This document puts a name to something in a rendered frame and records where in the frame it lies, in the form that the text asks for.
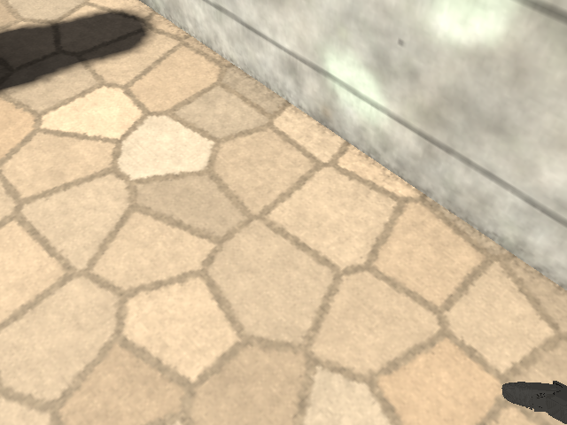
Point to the robot right hand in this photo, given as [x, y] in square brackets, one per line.
[542, 397]

